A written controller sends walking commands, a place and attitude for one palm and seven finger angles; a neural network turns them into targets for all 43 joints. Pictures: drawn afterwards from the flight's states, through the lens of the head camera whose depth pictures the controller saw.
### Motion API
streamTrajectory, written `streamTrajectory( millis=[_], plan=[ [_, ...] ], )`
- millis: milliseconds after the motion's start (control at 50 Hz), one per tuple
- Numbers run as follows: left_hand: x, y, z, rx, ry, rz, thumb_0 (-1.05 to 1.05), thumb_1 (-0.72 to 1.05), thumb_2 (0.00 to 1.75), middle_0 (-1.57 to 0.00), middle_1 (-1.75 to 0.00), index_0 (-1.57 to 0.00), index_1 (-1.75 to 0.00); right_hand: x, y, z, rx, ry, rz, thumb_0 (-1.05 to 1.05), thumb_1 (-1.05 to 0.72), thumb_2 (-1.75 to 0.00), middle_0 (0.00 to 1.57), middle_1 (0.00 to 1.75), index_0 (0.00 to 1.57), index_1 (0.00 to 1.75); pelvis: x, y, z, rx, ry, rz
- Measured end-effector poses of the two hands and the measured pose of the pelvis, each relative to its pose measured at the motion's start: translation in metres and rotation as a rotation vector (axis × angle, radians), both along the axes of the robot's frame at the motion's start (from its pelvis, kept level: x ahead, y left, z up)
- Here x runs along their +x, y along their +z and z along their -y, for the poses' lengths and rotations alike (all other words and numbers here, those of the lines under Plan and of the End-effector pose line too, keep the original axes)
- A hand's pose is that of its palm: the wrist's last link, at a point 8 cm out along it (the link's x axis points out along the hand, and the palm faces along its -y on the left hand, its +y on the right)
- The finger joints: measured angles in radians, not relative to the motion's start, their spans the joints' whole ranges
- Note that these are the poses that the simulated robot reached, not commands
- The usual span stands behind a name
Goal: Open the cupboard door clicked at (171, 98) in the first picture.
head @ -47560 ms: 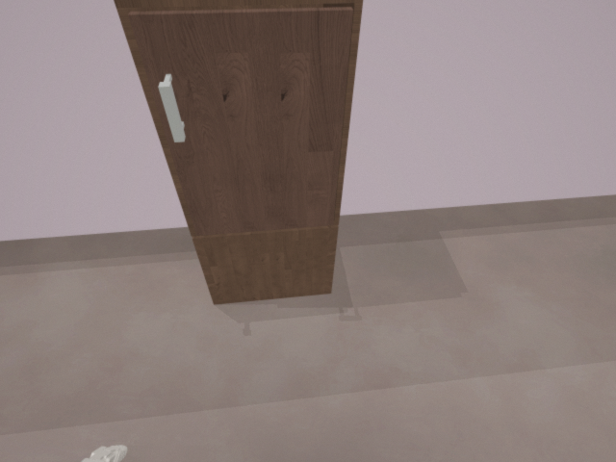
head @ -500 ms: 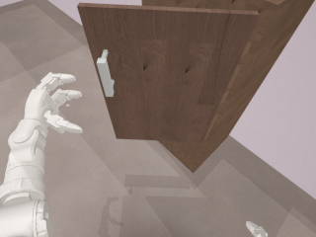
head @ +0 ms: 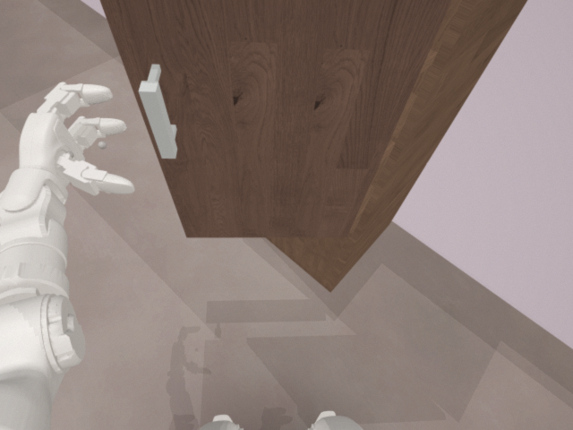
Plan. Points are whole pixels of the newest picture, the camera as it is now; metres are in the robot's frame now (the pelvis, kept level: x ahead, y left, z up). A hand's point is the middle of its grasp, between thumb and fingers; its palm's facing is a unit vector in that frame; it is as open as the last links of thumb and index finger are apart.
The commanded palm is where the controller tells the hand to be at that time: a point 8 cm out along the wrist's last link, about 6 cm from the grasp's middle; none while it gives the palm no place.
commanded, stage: move the hooked fingers beside the handle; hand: left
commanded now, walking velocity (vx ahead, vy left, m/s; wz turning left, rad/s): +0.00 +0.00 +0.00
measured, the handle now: (162, 113) +0.54 +0.16 +0.11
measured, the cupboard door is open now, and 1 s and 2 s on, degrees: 44 44 44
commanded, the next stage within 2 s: slide the fingers in behind the handle in 0.98 s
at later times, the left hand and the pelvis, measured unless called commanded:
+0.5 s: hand (116, 141) +0.48 +0.21 +0.10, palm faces -0.02 -1.00 +0.00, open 14.0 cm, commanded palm +0.46 +0.26 +0.11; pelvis +0.00 +0.00 +0.00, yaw -1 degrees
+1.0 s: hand (114, 133) +0.49 +0.21 +0.12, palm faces -0.01 -1.00 +0.00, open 14.0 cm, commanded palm +0.46 +0.26 +0.11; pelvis +0.00 +0.00 -0.01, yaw -1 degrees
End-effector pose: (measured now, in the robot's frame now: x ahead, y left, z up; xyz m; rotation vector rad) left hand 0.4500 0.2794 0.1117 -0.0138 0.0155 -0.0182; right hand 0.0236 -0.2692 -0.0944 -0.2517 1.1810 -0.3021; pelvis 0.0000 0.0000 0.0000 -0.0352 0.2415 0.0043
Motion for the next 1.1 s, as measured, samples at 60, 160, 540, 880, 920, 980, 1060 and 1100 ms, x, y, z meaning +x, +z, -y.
streamTrajectory(
  millis=[60, 160, 540, 880, 920, 980, 1060, 1100],
  plan=[
    [0.006, 0.001, -0.001, 0.012, -0.003, -0.001, -0.02, -0.50, 0.30, -0.30, -1.20, -0.30, -1.20, -0.011, 0.000, 0.001, -0.002, -0.020, -0.027, 0.01, -0.91, -0.90, 0.21, 0.30, 0.20, 0.30, 0.000, -0.001, 0.000, -0.002, -0.004, -0.010],
    [0.013, 0.004, 0.000, -0.001, -0.004, 0.018, -0.02, -0.50, 0.30, -0.30, -1.20, -0.30, -1.20, -0.026, -0.002, 0.000, 0.000, -0.038, -0.073, 0.01, -0.91, -0.90, 0.21, 0.30, 0.20, 0.30, 0.000, -0.002, -0.001, -0.005, -0.008, -0.021],
    [0.015, -0.004, 0.011, 0.019, 0.008, 0.010, -0.02, -0.50, 0.30, -0.30, -1.20, -0.30, -1.20, -0.015, -0.007, -0.011, 0.032, -0.028, -0.045, 0.01, -0.91, -0.90, 0.21, 0.30, 0.20, 0.30, 0.000, -0.005, -0.004, -0.007, -0.011, -0.029],
    [0.014, -0.006, 0.014, 0.008, 0.007, 0.014, -0.02, -0.50, 0.30, -0.30, -1.20, -0.30, -1.20, -0.010, -0.006, -0.002, 0.021, -0.014, -0.044, 0.01, -0.91, -0.90, 0.21, 0.30, 0.20, 0.30, 0.000, -0.006, 0.000, -0.006, -0.009, -0.032],
    [0.015, -0.003, 0.014, 0.006, 0.010, 0.030, -0.02, -0.50, 0.30, -0.30, -1.20, -0.30, -1.20, -0.012, -0.006, -0.001, 0.018, -0.019, -0.052, 0.01, -0.91, -0.90, 0.21, 0.30, 0.20, 0.30, 0.000, -0.006, 0.001, -0.007, -0.008, -0.031],
    [0.017, 0.002, 0.013, 0.014, 0.007, 0.036, -0.02, -0.50, 0.30, -0.30, -1.20, -0.30, -1.20, -0.015, -0.005, 0.000, 0.016, -0.029, -0.059, 0.01, -0.91, -0.90, 0.21, 0.30, 0.20, 0.30, 0.001, -0.006, 0.002, -0.008, -0.007, -0.031],
    [0.017, 0.006, 0.013, 0.022, -0.008, 0.024, -0.02, -0.50, 0.30, -0.30, -1.20, -0.30, -1.20, -0.017, -0.006, -0.001, 0.022, -0.038, -0.060, 0.01, -0.91, -0.90, 0.21, 0.30, 0.20, 0.30, 0.003, -0.005, 0.002, -0.008, -0.009, -0.029],
    [0.015, 0.005, 0.014, 0.017, -0.014, 0.013, -0.02, -0.50, 0.30, -0.30, -1.20, -0.30, -1.20, -0.017, -0.006, -0.001, 0.027, -0.038, -0.060, 0.01, -0.91, -0.90, 0.20, 0.30, 0.20, 0.30, 0.004, -0.004, 0.001, -0.007, -0.010, -0.026]
  ],
)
